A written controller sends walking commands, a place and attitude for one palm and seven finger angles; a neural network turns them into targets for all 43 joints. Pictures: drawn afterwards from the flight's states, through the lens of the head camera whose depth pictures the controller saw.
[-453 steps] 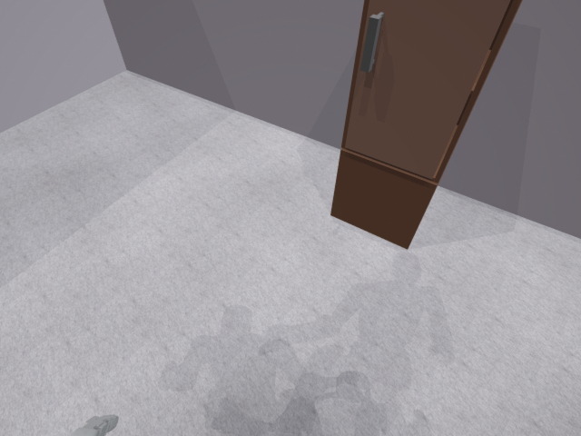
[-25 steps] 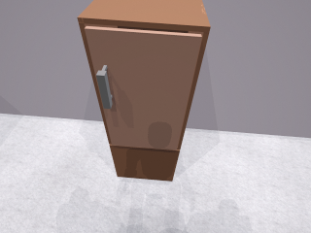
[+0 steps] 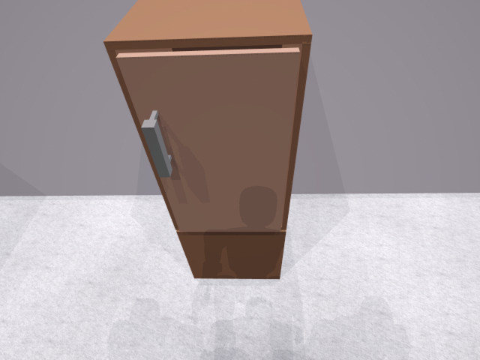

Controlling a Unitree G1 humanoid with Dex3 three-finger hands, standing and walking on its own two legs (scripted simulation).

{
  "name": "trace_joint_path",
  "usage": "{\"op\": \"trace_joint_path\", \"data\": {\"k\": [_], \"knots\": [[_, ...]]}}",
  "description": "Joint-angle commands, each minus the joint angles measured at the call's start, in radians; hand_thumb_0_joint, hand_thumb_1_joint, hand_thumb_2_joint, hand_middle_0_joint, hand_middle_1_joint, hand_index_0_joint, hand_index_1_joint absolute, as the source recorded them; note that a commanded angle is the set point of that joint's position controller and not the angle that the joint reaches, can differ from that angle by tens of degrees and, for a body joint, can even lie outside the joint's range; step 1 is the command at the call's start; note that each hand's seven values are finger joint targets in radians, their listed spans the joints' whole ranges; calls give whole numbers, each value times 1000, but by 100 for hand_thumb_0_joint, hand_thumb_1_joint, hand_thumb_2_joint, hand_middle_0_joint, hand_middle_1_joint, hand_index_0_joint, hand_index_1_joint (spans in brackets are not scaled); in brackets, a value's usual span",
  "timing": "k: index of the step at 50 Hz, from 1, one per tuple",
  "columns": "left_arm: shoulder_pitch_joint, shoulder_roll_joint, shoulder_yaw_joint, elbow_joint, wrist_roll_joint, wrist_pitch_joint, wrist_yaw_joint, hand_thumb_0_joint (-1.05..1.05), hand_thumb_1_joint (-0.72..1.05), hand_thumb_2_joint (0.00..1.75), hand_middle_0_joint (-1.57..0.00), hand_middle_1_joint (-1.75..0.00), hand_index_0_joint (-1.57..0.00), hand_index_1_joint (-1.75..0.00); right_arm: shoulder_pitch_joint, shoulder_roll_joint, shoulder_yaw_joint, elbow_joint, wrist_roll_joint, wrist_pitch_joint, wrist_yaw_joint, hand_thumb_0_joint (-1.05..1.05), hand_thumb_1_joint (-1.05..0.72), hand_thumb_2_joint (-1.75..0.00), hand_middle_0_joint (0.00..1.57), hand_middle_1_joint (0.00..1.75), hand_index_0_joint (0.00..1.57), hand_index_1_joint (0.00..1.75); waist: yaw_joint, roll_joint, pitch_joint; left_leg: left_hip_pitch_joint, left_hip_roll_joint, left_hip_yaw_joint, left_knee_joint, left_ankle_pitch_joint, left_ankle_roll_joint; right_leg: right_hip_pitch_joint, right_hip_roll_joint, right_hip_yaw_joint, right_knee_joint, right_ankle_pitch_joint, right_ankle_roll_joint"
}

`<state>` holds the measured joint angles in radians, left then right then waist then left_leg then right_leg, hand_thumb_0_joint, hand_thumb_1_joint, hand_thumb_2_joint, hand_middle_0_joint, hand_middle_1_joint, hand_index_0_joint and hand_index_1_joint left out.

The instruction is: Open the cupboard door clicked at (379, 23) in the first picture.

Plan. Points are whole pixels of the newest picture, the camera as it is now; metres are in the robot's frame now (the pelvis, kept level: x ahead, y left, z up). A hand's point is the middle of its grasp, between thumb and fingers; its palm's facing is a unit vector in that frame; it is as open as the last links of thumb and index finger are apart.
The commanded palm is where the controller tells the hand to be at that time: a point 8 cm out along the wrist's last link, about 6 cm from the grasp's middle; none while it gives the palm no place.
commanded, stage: look again from close up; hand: left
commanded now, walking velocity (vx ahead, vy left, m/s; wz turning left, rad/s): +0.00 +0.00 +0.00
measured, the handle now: (160, 144) +0.54 +0.21 +0.06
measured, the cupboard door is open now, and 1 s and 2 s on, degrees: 0 0 0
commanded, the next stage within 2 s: raise the hand with hooked fingers in 0.18 s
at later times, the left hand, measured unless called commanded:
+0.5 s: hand (138, 306) +0.21 +0.19 -0.01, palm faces +0.24 -0.96 -0.12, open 7.6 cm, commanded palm +0.12 +0.23 -0.05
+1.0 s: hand (133, 310) +0.20 +0.19 +0.00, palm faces -0.09 -0.99 -0.10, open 10.4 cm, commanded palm +0.16 +0.26 +0.00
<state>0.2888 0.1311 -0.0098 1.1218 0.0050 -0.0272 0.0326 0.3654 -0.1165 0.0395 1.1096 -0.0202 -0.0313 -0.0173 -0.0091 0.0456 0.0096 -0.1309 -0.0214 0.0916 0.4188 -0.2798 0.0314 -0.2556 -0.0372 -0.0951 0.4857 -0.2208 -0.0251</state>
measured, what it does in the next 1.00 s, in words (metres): lowers itself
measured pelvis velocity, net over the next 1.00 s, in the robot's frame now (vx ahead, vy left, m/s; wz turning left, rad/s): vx -0.03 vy -0.01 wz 0.04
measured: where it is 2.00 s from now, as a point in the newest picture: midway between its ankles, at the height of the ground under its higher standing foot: outside the picture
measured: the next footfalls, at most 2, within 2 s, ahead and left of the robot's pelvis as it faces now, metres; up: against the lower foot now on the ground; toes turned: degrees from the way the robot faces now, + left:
none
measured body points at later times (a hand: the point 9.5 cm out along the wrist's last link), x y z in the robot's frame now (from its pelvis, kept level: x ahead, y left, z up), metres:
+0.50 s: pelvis +0.00 +0.00 -0.01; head +0.01 -0.02 +0.44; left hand +0.19 +0.24 +0.00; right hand +0.13 -0.27 -0.12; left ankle -0.03 +0.10 -0.74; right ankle +0.03 -0.10 -0.74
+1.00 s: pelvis -0.03 -0.01 -0.07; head +0.04 +0.00 +0.37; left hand +0.20 +0.24 +0.00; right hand +0.17 -0.20 -0.16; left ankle -0.03 +0.10 -0.74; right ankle +0.03 -0.10 -0.74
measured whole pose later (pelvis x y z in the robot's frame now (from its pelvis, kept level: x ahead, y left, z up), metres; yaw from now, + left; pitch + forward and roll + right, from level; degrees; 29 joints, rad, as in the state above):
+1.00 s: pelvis -0.03 -0.01 -0.07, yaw +2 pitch +12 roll -2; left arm 0.25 0.28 0.20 0.04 -0.29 -0.41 -0.41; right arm 0.18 -0.19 0.07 0.58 0.03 -0.23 -0.04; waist 0.02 0.03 -0.07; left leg -0.75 0.03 0.00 1.08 -0.54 0.01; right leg -0.79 -0.04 -0.17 1.00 -0.42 -0.06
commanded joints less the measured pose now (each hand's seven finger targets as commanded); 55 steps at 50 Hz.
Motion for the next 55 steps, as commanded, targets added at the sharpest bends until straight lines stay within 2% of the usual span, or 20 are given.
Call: {"op": "trace_joint_path", "data": {"k": [1,13,14,15,16,17,18,19,20,22,25,27,29,32,36,41,44,48,52,55], "knots": [[68,79,10,-15,-1,-11,4,0,90,90,-20,-30,-20,-30,64,-84,-21,-7,4,-13,-13,0,-90,-90,20,30,20,30,14,-56,75,-126,120,-124,-115,101,14,84,-83,124,-81,94,-28],[58,84,12,-2,2,-9,5,0,90,90,-20,-30,-20,-30,31,-87,-23,18,6,-10,-20,0,-90,-90,20,30,20,30,12,-32,66,-75,129,-115,-110,171,8,102,-87,119,-87,178,-28],[155,133,18,35,13,-22,47,0,90,90,-20,-30,-20,-30,-85,-136,-40,-53,22,-15,-10,0,-90,-90,20,30,20,30,59,-212,59,-145,149,-72,114,245,-20,115,-135,155,-52,660,5],[-604,327,99,-1479,-198,-246,23,0,88,89,-20,-32,-20,-32,-67,-331,-65,-410,64,-169,-57,0,-90,-90,20,30,20,30,-79,37,-420,86,28,-98,-12,295,2,193,-44,149,-3,423,-5],[-239,266,98,-1252,-115,-180,69,0,85,88,-20,-33,-20,-33,-188,-236,-35,-370,51,-247,-86,0,-90,-90,20,30,20,30,6,195,-384,93,40,-64,-30,413,4,181,8,128,5,231,-36],[-213,214,82,-1174,-141,-128,124,0,83,87,-21,-34,-21,-34,-172,-243,-61,-306,59,-269,-88,0,-90,-90,20,30,20,30,-19,209,-284,22,45,-62,-17,309,-26,105,6,84,3,107,-25],[83,-3,-23,-952,-143,-28,118,0,81,86,-21,-36,-21,-36,-134,-189,-61,-301,70,-266,-74,0,-90,-90,20,30,20,30,-18,92,-127,-74,50,-89,-29,230,-26,37,7,48,-13,62,-12],[-38,2,-42,-1143,-188,-52,91,0,78,85,-21,-37,-21,-37,-163,-226,-58,-385,83,-279,-75,0,-90,-90,20,30,20,30,-21,10,-30,-120,48,-122,-22,167,-16,9,3,40,-21,46,-1],[-30,83,32,-1189,-183,-100,76,0,76,84,-21,-39,-21,-39,-172,-258,-78,-408,75,-299,-79,0,-90,-90,20,30,20,30,-27,-59,-65,-120,42,-115,16,130,-9,-26,7,43,-31,5,2],[24,96,77,-1105,-165,-185,34,0,71,82,-21,-42,-21,-42,-166,-267,-90,-470,49,-318,-71,0,-90,-90,20,30,20,30,-37,-186,-1,-219,14,-116,90,75,-3,-133,10,27,-8,-89,5],[316,1,101,-925,-210,-353,-108,0,64,79,-22,-47,-22,-47,-197,-248,-115,-550,32,-324,-31,0,-90,-90,20,30,20,30,47,-356,-11,-407,0,-97,220,38,-22,-208,19,23,123,-105,7],[472,57,200,-908,-252,-474,-237,0,60,77,-22,-50,-22,-50,-211,-254,-138,-602,37,-306,12,0,-90,-90,20,30,20,30,104,-247,-104,-463,-18,-75,296,87,-44,-144,11,46,225,51,-12],[401,138,258,-958,-265,-573,-357,0,55,75,-22,-53,-22,-53,-255,-269,-143,-664,33,-290,33,0,-90,-90,20,30,20,30,85,-149,-170,-519,-31,-56,383,102,-50,-150,-7,77,303,174,-17],[332,227,328,-1107,-265,-539,-379,0,48,72,-23,-57,-23,-57,-279,-263,-141,-742,39,-239,29,0,-90,-90,20,30,20,30,107,-26,-238,-584,-39,-32,425,67,-32,-154,-17,139,325,125,-12],[89,205,314,-1377,-293,-558,-294,0,39,68,-24,-63,-24,-63,-225,-229,-128,-783,41,-227,4,0,-90,-90,20,30,20,30,42,74,-301,-545,-12,-63,468,43,-15,-251,10,139,338,2,-10],[-67,187,213,-1470,-273,-650,-301,0,27,63,-25,-70,-25,-70,-155,-239,-100,-701,34,-253,-24,0,-90,-90,20,30,20,30,-60,51,-329,-531,26,-115,541,48,-4,-363,31,117,379,-15,-7],[-146,218,169,-1360,-277,-581,-401,0,20,60,-25,-75,-25,-75,-161,-270,-83,-677,50,-275,-40,0,-90,-90,20,30,20,30,-90,33,-299,-549,32,-137,530,-30,2,-388,36,99,360,-96,-2],[-10,301,306,-1178,-320,-350,-465,0,11,56,-26,-81,-26,-81,-187,-278,-75,-705,78,-261,-58,0,-90,-90,20,30,20,30,-6,-46,-338,-578,13,-129,451,-23,0,-227,20,105,285,-121,10],[67,331,443,-1243,-393,-230,-392,0,1,52,-26,-87,-26,-87,-239,-236,-62,-747,70,-241,-57,0,-90,-90,20,30,20,30,87,-79,-408,-534,10,-132,374,95,-16,-70,16,69,293,7,6],[67,291,444,-1315,-384,-280,-295,0,-6,49,-27,-92,-27,-92,-208,-220,-66,-732,63,-247,-44,0,-90,-90,20,30,20,30,77,-52,-331,-513,18,-121,331,113,-27,-115,26,37,290,34,3]]}}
